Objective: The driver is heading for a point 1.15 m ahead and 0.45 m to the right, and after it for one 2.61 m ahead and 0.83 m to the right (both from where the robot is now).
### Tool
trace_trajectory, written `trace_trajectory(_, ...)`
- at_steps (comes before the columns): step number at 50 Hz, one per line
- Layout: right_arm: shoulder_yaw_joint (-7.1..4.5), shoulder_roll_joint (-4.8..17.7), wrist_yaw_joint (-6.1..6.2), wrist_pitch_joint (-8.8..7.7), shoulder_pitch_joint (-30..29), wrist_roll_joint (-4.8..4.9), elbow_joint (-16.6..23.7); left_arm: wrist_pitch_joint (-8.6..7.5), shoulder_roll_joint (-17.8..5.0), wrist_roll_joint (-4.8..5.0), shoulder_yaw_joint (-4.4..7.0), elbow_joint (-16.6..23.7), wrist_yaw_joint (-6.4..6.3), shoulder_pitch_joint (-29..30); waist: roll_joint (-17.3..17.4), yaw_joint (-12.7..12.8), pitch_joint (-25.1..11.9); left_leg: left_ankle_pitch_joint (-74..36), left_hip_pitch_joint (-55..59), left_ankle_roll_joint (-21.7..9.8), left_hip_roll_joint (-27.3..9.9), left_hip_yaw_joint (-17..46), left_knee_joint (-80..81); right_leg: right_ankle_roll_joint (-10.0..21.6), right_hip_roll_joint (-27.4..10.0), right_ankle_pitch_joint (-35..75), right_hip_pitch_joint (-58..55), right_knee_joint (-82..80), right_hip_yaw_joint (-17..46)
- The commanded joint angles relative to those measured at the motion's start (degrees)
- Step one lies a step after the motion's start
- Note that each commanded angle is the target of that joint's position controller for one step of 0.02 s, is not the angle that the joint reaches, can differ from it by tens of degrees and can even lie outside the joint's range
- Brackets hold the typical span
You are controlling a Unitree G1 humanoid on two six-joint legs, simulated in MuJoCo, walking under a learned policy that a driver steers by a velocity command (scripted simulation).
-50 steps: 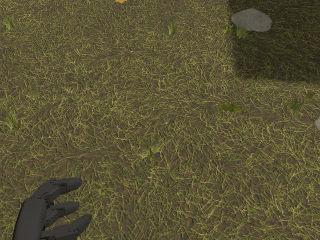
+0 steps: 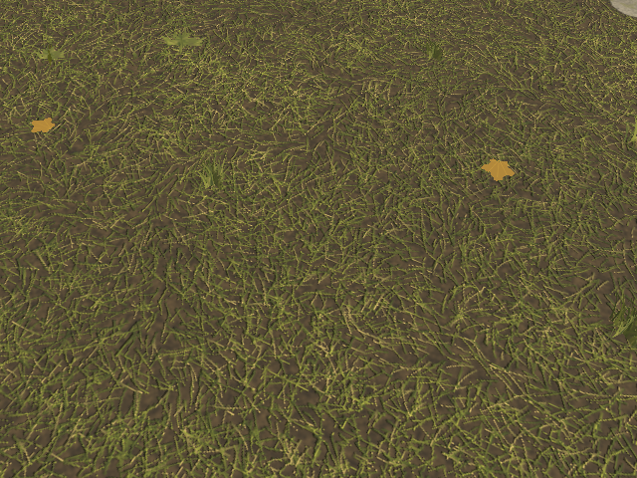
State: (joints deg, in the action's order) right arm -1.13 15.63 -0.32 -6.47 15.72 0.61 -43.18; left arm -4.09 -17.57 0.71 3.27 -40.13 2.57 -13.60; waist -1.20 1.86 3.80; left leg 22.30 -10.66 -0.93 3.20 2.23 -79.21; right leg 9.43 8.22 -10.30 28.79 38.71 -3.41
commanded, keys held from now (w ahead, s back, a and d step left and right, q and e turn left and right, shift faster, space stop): w+e+shift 0.72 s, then w+shift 0.28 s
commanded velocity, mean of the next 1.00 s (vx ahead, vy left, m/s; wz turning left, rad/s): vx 1.00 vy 0.00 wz -0.83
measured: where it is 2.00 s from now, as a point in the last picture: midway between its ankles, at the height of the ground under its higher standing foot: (609, 129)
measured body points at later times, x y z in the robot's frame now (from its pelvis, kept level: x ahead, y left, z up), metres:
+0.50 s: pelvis +0.47 +0.03 +0.03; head +0.48 +0.02 +0.48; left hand +0.73 +0.21 -0.06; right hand +0.41 -0.27 -0.07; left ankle +0.52 +0.15 -0.70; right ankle +0.37 -0.04 -0.59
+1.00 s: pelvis +0.82 -0.24 +0.03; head +0.82 -0.24 +0.48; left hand +1.04 -0.09 -0.09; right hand +0.74 -0.53 -0.05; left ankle +1.00 -0.15 -0.61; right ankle +0.77 -0.25 -0.70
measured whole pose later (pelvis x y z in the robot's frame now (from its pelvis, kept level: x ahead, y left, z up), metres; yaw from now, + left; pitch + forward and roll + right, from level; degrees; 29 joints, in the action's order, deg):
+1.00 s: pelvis +0.82 -0.24 +0.03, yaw -50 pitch -1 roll -1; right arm -0.5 15.5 0.2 -6.5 9.4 0.9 -39.1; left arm -4.2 -14.3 -0.1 2.7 -43.7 2.0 -23.9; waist 1.4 2.0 1.5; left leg 13.9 -37.5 -0.1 -8.7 5.7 -68.8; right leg 8.1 8.4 -15.5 9.3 25.7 -0.9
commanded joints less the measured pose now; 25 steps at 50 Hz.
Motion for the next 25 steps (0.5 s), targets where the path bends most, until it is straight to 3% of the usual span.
trace_trajectory(1,-0.3,5.4,-0.68,-4.23,-7.4,0.0,11.1,-1.51,-5.3,-1.0,1.59,2.1,-0.26,-9.1,7.6,-0.2,-6.3,-2.7,-32.6,-3.1,-4.1,7.5,0.8,10.7,-18.0,-21.0,-29.6,-26.0,44.4)
trace_trajectory(2,-0.41,5.1,-0.53,-3.57,-5.0,-1.08,10.4,-1.57,-6.0,-1.09,1.66,3.4,-0.6,-5.6,6.8,-3.1,-3.4,-3.4,-28.9,-2.0,-5.3,7.9,3.7,11.2,-14.8,-15.7,-22.1,-26.8,39.9)
trace_trajectory(4,-0.93,6.4,0.15,-2.17,-4.3,-1.57,9.9,-1.31,-5.4,0.17,1.52,4.0,-0.98,-3.4,4.7,-4.9,-0.6,-4.1,-26.2,0.5,-7.0,6.5,11.5,10.8,-11.4,-7.8,-14.3,-27.6,33.2)
trace_trajectory(5,-0.83,6.5,0.5,-1.78,-6.3,-1.91,10.8,-1.38,-5.0,0.7,1.38,3.8,-1.4,-3.6,4.4,-4.6,0.8,-5.1,-24.6,1.7,-7.3,5.1,17.4,10.3,-10.1,-3.7,-10.1,-27.9,30.2)
trace_trajectory(7,0.13,4.0,0.61,-1.71,-14.3,-2.7,14.0,-1.12,-5.8,1.31,1.61,3.2,-2.52,-3.9,2.5,-2.1,3.3,-15.3,-18.4,4.0,-5.5,1.6,30.9,8.4,-6.3,1.0,-1.5,-27.9,24.4)
trace_trajectory(9,0.49,2.0,0.39,-1.77,-18.8,-1.89,15.7,-0.5,-7.2,1.59,2.29,2.1,-3.05,-6.2,-0.8,1.3,1.5,-27.2,-8.4,5.2,-2.5,-0.3,41.7,5.1,-4.8,-1.3,3.1,-27.4,23.1)
trace_trajectory(11,-0.88,4.5,0.5,-1.78,-19.5,0.05,16.2,-0.24,-7.3,2.31,2.58,0.9,-3.35,-8.2,-3.1,2.3,-0.7,-30.6,-4.8,6.1,-1.6,2.7,47.7,3.2,-5.9,-6.0,-2.0,-25.0,26.7)
trace_trajectory(13,-2.04,6.8,0.62,-2.11,-20.0,1.34,16.4,0.04,-6.1,2.59,2.6,0.2,-3.65,-9.2,-4.5,2.0,-1.4,-27.8,-5.9,5.6,-2.3,5.0,52.1,1.6,-7.4,-5.0,-11.0,-20.3,29.5)
trace_trajectory(14,-2.9,8.2,0.69,-2.45,-17.9,1.65,15.9,0.35,-6.0,2.27,2.73,0.2,-3.71,-9.0,-5.2,0.4,-2.9,-25.0,-4.2,4.7,-2.2,4.9,52.8,0.7,-8.3,0.2,-14.7,-16.2,30.3)
trace_trajectory(15,-4.29,10.2,0.83,-2.75,-11.0,1.82,14.6,0.67,-6.4,1.61,2.81,0.5,-3.48,-7.9,-5.4,-4.0,-7.4,-21.2,2.5,3.3,-2.1,3.9,52.3,-1.2,-7.5,10.1,-17.1,-7.5,28.9)
trace_trajectory(16,-5.27,11.5,1.17,-2.5,2.2,2.0,12.4,0.95,-5.0,-0.04,2.11,2.1,-2.93,-5.2,-5.5,-11.1,-16.4,-16.3,17.3,1.3,-6.4,5.4,46.7,-3.5,-6.5,14.8,-13.0,7.5,25.9)
trace_trajectory(17,-5.69,14.8,1.59,-1.72,14.8,1.5,10.2,0.8,2.3,-2.35,-0.28,3.9,-2.52,-7.2,7.0,-12.7,-25.8,-2.2,35.2,-0.7,-16.7,19.2,45.5,-4.2,-3.3,-12.4,-1.8,28.6,20.6)
trace_trajectory(18,-6.15,18.9,0.0,-1.62,12.6,-1.0,8.7,-0.08,3.8,3.55,-1.69,7.0,-2.19,-17.0,36.4,-4.7,-31.4,25.3,43.4,-11.5,-30.5,57.7,61.1,-5.7,-2.7,-21.6,17.1,45.5,15.7)
trace_trajectory(19,-5.2,11.4,0.19,-1.05,7.4,-0.89,11.3,0.64,-1.8,4.3,-1.04,4.5,-3.05,-12.6,23.3,-7.7,-21.5,34.3,36.5,-10.2,-27.0,54.2,64.4,-6.1,-8.0,-14.8,22.5,49.5,13.9)
trace_trajectory(20,-4.39,8.2,0.64,-0.47,5.6,-0.54,10.7,0.91,-5.2,2.56,-0.22,5.5,-2.9,-5.0,13.8,-9.3,-13.2,22.7,28.9,-7.9,-24.4,41.4,63.4,-6.2,-9.2,-10.7,23.9,48.8,11.3)
trace_trajectory(21,-4.24,8.0,0.58,-0.1,5.1,-1.19,9.4,1.23,-5.0,0.96,-0.03,6.3,-2.73,-0.1,2.5,-9.0,-8.2,7.9,21.2,-6.5,-21.6,31.3,62.7,-6.2,-11.4,-8.8,21.1,46.6,10.1)
trace_trajectory(22,-4.07,7.4,0.58,-0.09,3.5,-1.69,8.0,1.18,-4.4,0.36,0.23,7.7,-2.27,2.2,2.2,-7.2,-4.8,-0.9,15.3,-6.7,-19.8,24.7,62.7,-6.1,-13.4,-6.6,19.6,42.7,10.6)
trace_trajectory(23,-3.55,5.7,0.54,-0.34,2.5,-1.89,6.8,1.69,-3.5,1.1,0.34,8.1,-1.74,2.3,3.8,-5.6,-2.9,-5.4,11.3,-5.8,-18.1,18.9,63.7,-5.9,-15.2,-6.3,17.3,40.7,10.7)
trace_trajectory(24,-3.09,3.7,0.22,-0.52,2.2,-1.35,5.6,2.27,-2.4,2.03,0.21,8.6,-1.41,2.1,6.2,-4.8,-2.4,-8.5,10.0,-5.6,-17.3,15.0,64.3,-5.7,-16.1,-6.6,17.2,40.1,10.3)
trace_trajectory(25,-2.84,2.7,-0.01,-0.52,2.1,-0.69,4.4,2.88,-1.3,2.5,-0.11,9.2,-1.15,2.5,6.5,-3.9,-1.7,-11.2,9.0,-5.6,-17.3,11.9,64.9,-5.5,-17.1,-7.1,18.2,39.6,9.8)
Keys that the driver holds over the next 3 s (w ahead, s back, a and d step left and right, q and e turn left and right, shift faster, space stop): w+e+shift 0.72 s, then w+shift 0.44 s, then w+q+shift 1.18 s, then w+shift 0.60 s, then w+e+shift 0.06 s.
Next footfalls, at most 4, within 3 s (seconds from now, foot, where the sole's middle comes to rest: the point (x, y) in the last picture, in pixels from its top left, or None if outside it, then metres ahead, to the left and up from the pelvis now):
0.32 left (263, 424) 0.56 0.14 -0.74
0.80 right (453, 332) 0.80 -0.28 -0.74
1.26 left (515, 191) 1.26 -0.50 -0.74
1.70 right None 1.42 -0.94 -0.74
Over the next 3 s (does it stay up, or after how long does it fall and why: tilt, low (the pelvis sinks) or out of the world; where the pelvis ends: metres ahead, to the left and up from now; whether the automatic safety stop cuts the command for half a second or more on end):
stays up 2.42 -0.87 0.02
